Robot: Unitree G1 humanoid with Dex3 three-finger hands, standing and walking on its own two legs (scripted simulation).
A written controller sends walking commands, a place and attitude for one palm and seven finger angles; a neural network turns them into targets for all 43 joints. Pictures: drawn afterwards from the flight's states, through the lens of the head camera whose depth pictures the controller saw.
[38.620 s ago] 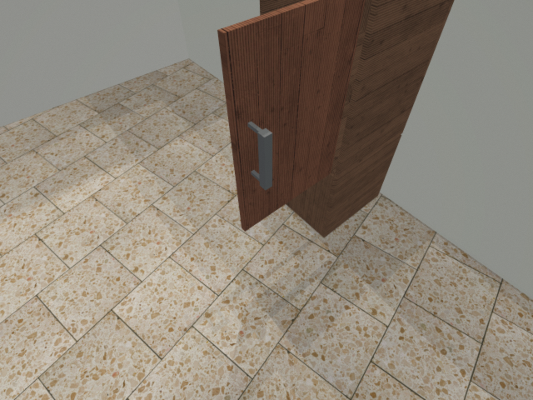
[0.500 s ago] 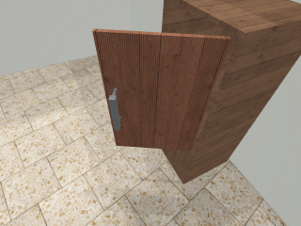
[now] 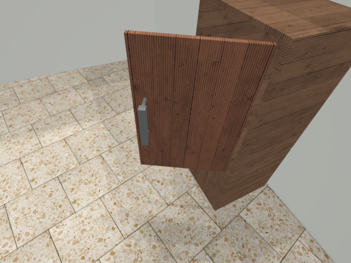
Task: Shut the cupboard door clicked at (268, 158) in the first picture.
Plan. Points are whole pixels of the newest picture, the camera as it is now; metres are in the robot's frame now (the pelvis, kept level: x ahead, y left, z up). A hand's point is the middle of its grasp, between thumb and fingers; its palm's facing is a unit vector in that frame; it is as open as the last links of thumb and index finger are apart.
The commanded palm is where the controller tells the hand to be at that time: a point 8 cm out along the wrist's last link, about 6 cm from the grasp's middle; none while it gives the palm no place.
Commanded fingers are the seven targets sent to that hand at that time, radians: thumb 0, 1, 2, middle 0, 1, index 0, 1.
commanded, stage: shuffle to correct the standing spot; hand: left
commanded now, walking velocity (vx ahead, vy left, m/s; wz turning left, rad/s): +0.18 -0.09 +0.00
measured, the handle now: (144, 122) +0.55 +0.14 -0.04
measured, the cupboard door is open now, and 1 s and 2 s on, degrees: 59 59 59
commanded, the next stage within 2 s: come to a stop and stand still in 0.46 s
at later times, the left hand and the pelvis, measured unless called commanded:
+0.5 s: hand out of the picture -0.01 +0.14 -0.19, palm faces +0.04 -0.99 -0.10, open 7.4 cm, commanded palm none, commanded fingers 0.00 0.90 0.90 -0.20 -0.30 -0.20 -0.30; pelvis +0.06 -0.01 -0.01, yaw -2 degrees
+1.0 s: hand (128, 248) +0.20 +0.14 -0.18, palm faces -0.05 -0.98 -0.21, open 7.4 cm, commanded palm none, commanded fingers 0.00 0.90 0.90 -0.20 -0.30 -0.20 -0.30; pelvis +0.09 -0.03 -0.02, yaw -2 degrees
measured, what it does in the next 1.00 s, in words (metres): steps on the spot: right foot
